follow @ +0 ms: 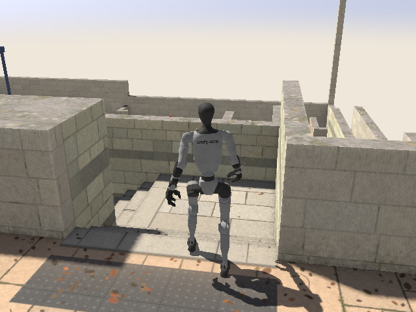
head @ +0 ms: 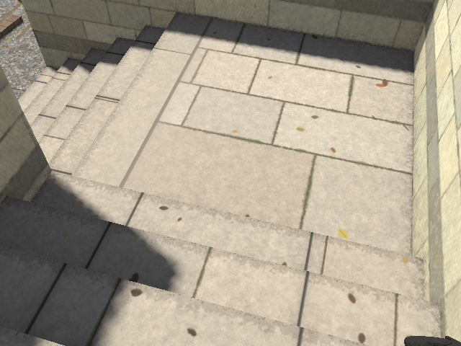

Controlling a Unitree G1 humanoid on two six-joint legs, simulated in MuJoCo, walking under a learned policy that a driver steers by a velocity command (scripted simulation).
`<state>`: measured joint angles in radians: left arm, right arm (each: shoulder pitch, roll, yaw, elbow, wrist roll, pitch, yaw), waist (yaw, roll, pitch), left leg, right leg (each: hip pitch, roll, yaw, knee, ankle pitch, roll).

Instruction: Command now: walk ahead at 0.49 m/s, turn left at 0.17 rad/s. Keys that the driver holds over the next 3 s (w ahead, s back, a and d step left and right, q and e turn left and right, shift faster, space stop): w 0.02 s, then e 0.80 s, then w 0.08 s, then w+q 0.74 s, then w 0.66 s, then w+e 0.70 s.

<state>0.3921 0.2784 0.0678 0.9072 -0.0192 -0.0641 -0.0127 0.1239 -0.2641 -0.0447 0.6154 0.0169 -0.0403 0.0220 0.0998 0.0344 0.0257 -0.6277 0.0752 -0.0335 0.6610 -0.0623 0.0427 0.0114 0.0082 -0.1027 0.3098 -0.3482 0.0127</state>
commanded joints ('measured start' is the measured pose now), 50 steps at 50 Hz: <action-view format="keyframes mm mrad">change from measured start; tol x32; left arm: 1 -49 196 36 -45 -7 2 7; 50 -126 170 7 -281 19 118 49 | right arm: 1 22 -83 -30 -74 1 -17 11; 4 338 -248 -90 -20 -38 -14 -12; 50 -79 -116 -20 -7 3 0 16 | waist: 1 -97 -118 -5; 5 -152 291 -408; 29 -81 84 -73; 32 -64 -385 -90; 50 -36 -213 -20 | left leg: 1 188 -45 52 -25 -24 31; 5 907 365 -532 -198 483 313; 12 362 204 -40 -381 455 201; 29 501 286 99 -174 277 160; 33 -86 -67 -4 570 -656 -115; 50 212 -87 36 81 -322 -57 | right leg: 1 -80 -269 116 -13 633 -181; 3 -167 -170 65 320 768 -110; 5 -554 70 174 980 -319 -3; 7 -626 -3 236 1060 -238 0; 28 -412 -61 28 458 -45 1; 32 -8 -363 612 101 991 -364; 50 -219 -201 501 -49 -146 -259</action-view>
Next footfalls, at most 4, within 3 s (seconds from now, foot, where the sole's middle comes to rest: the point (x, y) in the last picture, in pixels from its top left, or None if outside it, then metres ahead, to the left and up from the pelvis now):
0.06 left None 0.21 0.13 -0.77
0.60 right None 0.14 -0.10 -0.77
1.12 left None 0.21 0.10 -0.77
1.68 right None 0.45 -0.25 -0.94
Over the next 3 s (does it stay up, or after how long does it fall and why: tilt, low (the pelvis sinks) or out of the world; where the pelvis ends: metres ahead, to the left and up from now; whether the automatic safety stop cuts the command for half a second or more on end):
stays up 1.04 -0.21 -0.51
